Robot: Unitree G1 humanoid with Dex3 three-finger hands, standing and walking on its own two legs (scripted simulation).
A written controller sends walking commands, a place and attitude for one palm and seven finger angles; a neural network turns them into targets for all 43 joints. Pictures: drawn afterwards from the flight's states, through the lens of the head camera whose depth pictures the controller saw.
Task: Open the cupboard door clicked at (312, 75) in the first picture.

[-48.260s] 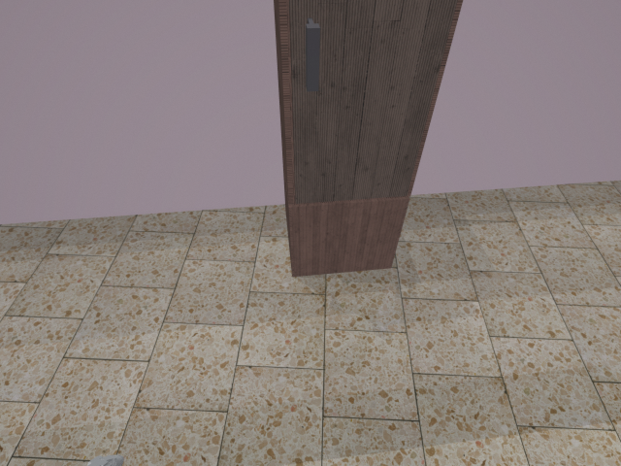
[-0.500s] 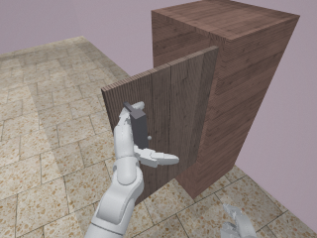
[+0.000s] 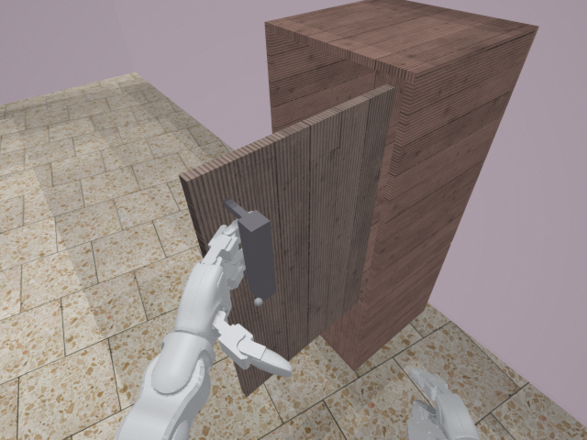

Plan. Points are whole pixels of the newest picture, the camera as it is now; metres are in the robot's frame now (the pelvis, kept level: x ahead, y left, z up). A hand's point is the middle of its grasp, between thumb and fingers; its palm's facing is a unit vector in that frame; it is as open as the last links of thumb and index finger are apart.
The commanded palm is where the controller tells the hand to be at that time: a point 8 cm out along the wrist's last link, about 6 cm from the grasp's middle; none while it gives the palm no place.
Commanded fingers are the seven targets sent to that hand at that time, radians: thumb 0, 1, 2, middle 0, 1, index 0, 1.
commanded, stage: slide the hand sideways off the handle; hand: left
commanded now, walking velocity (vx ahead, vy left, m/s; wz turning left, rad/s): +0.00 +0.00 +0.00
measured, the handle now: (247, 249) +0.32 +0.09 +0.14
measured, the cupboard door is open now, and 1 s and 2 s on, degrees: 93 93 93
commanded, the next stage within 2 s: draw the hand back to the body in 0.70 s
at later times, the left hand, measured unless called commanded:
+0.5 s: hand (214, 328) +0.21 +0.11 +0.13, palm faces -0.04 -1.00 -0.07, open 16.3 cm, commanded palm +0.17 +0.18 +0.14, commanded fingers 0.00 -0.50 0.30 -0.15 -0.30 -0.15 -0.30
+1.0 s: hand (170, 341) +0.19 +0.15 +0.13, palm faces -0.01 -0.99 -0.10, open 16.3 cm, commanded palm +0.15 +0.21 +0.14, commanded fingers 0.00 -0.50 0.30 -0.15 -0.30 -0.15 -0.30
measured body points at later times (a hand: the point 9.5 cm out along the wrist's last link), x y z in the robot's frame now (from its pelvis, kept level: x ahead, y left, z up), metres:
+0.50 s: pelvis +0.02 -0.03 +0.00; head -0.02 -0.05 +0.45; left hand +0.20 +0.16 +0.14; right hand +0.22 -0.24 -0.07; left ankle -0.03 +0.07 -0.73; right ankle +0.04 -0.09 -0.73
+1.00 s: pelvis +0.00 -0.02 +0.00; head -0.03 -0.04 +0.44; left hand +0.18 +0.21 +0.14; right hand +0.21 -0.23 -0.06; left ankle -0.03 +0.07 -0.73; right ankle +0.04 -0.09 -0.73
